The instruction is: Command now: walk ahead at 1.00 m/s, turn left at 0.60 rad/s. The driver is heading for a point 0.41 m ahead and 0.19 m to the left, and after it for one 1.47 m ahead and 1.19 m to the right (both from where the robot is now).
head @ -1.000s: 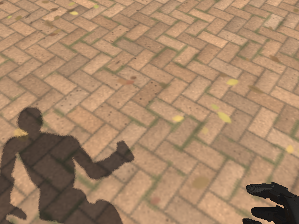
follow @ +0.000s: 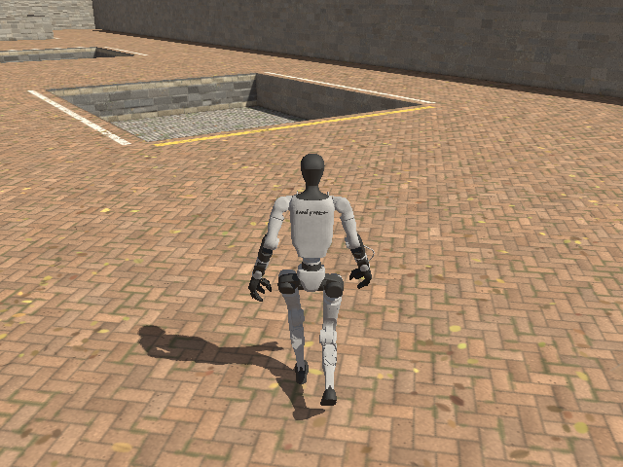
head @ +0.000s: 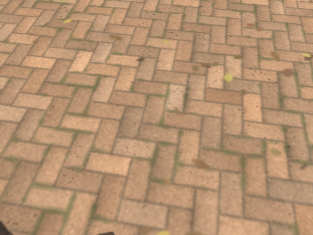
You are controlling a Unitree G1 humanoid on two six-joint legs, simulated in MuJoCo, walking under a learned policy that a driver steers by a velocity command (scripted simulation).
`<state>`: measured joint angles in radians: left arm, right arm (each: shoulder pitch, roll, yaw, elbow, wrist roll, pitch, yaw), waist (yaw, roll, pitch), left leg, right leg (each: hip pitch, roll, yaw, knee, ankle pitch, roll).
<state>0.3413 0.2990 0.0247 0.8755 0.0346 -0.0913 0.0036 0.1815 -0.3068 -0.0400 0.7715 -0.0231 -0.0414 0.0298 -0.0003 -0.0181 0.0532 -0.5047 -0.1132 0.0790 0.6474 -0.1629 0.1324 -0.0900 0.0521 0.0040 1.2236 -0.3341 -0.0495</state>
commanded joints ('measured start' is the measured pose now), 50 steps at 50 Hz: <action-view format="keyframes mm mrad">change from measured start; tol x32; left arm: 1 -106 107 -6 -170 11 -55 -3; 50 -82 77 76 -305 -58 145 11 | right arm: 1 245 -163 -69 37 10 3 -10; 19 473 -44 -42 38 58 -42 -44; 23 2 -99 -20 -94 3 -52 -37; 50 -180 -113 -65 -142 7 28 -66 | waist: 1 -65 -46 -134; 14 -56 49 -23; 19 73 -364 -556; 23 58 25 -141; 50 21 156 -179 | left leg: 1 603 323 -707 -388 -174 218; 9 22 115 -416 -552 28 141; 16 487 134 -361 -57 797 -16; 20 -159 0 -325 876 -400 -124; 35 346 63 -229 -228 259 -166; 38 755 586 -636 -174 857 122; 41 497 455 -472 -280 322 109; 50 321 413 -110 -364 314 101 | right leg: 1 -635 -91 105 200 62 -4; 16 -72 -10 -61 -784 426 21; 19 580 -537 718 -700 1097 -283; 35 -238 -77 388 -755 445 -27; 38 -497 81 212 -187 -452 71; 50 -392 -154 2 -290 39 124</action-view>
